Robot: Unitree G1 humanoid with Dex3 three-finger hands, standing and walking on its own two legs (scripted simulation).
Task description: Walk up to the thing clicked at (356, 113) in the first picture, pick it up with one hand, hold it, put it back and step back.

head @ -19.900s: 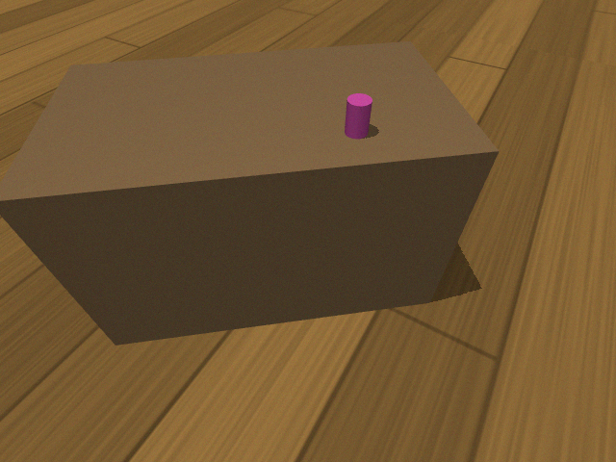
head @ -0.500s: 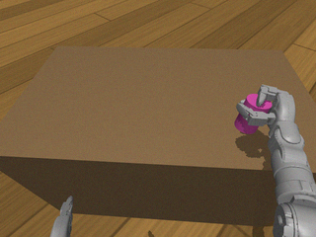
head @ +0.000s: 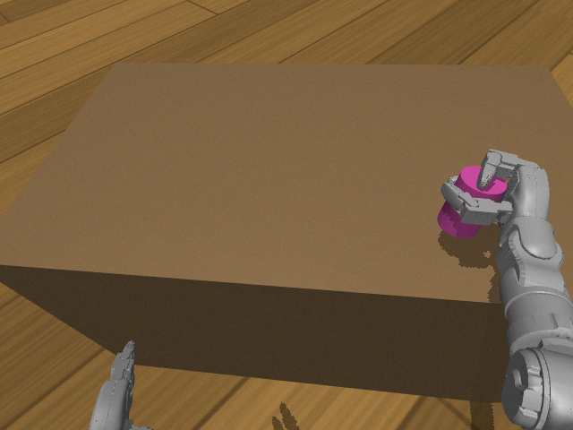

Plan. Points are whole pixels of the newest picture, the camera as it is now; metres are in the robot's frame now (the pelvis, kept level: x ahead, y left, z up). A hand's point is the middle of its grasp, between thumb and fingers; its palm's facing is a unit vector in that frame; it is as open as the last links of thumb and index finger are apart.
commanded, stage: lower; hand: right
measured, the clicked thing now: (469, 203) +0.45 -0.21 +0.05
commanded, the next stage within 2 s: loosen in 0.78 s
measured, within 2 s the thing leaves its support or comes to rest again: rests again in 0.60 s
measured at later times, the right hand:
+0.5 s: hand (465, 200) +0.47 -0.21 +0.04, palm faces +0.18 +0.98 +0.01, open 5.2 cm
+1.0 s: hand (463, 205) +0.47 -0.21 +0.03, palm faces +0.19 +0.98 +0.01, open 5.4 cm
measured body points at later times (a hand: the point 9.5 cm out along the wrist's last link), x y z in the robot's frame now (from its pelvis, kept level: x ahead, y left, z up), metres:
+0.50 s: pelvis +0.00 +0.00 -0.03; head +0.08 -0.02 +0.41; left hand +0.15 +0.27 -0.06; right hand +0.45 -0.26 +0.04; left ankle +0.01 +0.14 -0.72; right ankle +0.02 -0.12 -0.72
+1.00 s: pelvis -0.01 +0.01 -0.05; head +0.08 -0.02 +0.39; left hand +0.14 +0.27 -0.07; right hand +0.45 -0.26 +0.03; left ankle +0.01 +0.14 -0.72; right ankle +0.02 -0.12 -0.72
